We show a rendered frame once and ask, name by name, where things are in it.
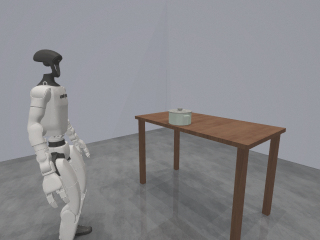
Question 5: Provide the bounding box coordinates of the robot left foot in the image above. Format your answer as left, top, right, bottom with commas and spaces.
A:
75, 225, 92, 236

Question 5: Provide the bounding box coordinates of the left robot hand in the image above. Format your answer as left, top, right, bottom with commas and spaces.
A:
73, 139, 90, 159

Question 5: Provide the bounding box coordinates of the robot left forearm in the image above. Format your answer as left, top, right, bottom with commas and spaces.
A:
65, 119, 80, 143

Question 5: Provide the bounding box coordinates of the table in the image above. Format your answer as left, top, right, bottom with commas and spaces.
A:
135, 111, 286, 240

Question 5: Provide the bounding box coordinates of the right robot thigh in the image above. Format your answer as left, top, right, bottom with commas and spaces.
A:
51, 154, 81, 219

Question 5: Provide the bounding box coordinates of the lid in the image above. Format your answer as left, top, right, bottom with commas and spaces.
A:
168, 109, 192, 114

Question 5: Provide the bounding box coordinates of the robot right forearm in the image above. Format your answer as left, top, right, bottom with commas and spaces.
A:
28, 124, 56, 176

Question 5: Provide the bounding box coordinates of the pot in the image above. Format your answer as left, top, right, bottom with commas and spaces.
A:
169, 112, 192, 126

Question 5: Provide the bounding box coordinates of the robot right upper arm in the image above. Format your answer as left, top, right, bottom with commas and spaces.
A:
27, 86, 51, 136

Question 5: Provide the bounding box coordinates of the right robot hand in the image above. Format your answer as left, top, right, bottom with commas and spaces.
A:
42, 172, 70, 208

